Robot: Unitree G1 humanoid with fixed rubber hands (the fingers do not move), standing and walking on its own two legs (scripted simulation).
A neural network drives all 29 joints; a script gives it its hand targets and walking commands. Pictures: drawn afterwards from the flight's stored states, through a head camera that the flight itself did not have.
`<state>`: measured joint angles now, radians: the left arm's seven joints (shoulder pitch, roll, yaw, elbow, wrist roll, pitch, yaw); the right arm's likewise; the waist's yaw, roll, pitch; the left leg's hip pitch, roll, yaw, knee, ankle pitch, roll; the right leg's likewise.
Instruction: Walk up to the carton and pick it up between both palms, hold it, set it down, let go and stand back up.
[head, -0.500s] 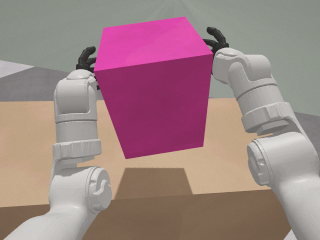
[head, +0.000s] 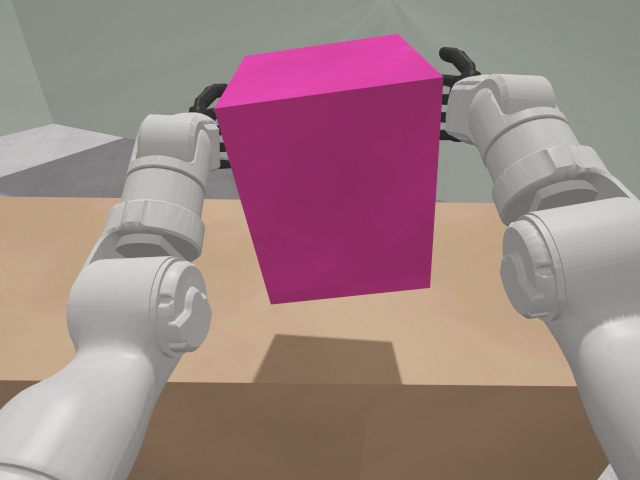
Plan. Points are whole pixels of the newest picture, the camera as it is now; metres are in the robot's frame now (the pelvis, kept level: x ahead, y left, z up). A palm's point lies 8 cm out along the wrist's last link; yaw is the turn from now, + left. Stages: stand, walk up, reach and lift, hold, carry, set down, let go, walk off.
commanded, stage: hold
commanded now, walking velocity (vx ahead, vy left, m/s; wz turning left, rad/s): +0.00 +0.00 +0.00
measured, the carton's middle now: (334, 168) +0.40 +0.00 +0.29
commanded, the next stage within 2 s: none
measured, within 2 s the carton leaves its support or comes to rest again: neither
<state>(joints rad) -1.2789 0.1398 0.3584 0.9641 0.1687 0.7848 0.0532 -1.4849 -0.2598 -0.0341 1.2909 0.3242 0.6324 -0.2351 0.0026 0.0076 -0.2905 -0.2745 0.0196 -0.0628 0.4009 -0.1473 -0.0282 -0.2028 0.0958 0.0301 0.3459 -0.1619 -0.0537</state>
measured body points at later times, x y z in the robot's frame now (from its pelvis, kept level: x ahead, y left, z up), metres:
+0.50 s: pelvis +0.03 +0.01 +0.00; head -0.05 +0.05 +0.44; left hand +0.41 +0.18 +0.31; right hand +0.41 -0.11 +0.35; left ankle +0.04 +0.13 -0.74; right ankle +0.01 -0.08 -0.74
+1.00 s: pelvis +0.00 +0.02 +0.00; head -0.11 +0.03 +0.44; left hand +0.37 +0.17 +0.36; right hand +0.37 -0.12 +0.40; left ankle +0.04 +0.13 -0.74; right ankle +0.01 -0.08 -0.74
